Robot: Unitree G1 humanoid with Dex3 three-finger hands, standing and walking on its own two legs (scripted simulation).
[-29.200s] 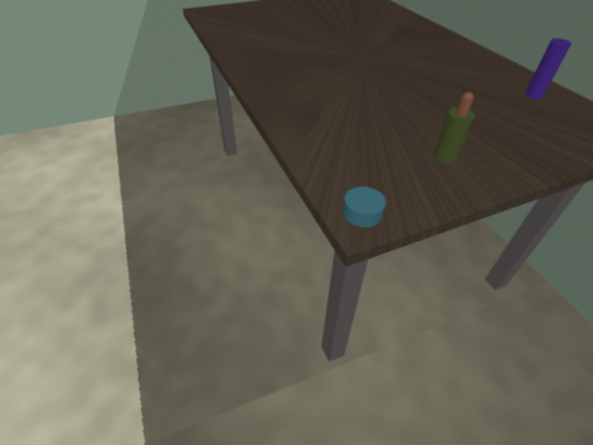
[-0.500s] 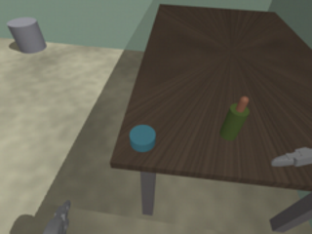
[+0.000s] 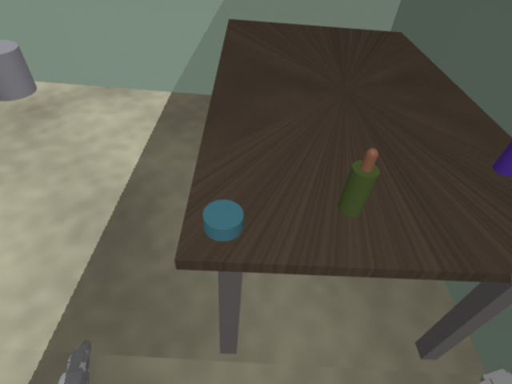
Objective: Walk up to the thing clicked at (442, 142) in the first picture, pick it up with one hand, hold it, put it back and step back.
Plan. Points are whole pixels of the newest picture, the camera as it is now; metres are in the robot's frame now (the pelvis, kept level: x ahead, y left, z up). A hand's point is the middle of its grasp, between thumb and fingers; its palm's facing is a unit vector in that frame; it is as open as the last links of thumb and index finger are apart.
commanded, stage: sink last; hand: right
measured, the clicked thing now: (360, 181) +0.52 -0.22 +0.05
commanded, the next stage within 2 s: home in 0.20 s
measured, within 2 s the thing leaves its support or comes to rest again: neither
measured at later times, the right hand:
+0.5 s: hand (469, 316) +0.20 -0.26 +0.11, palm faces +0.35 +0.85 -0.38, open 17.2 cm
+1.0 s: hand (356, 377) +0.19 -0.17 -0.09, palm faces +0.08 +0.98 -0.20, open 17.4 cm
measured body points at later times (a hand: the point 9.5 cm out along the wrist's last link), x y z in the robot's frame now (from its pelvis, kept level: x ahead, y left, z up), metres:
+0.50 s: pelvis +0.01 +0.00 +0.01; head +0.00 +0.02 +0.46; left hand +0.18 +0.24 -0.07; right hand +0.18 -0.30 +0.13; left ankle -0.01 +0.12 -0.73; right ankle +0.06 -0.14 -0.73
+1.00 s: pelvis +0.02 +0.00 +0.01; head +0.04 +0.00 +0.46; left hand +0.17 +0.24 -0.09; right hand +0.18 -0.22 -0.07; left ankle -0.01 +0.12 -0.73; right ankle +0.06 -0.14 -0.73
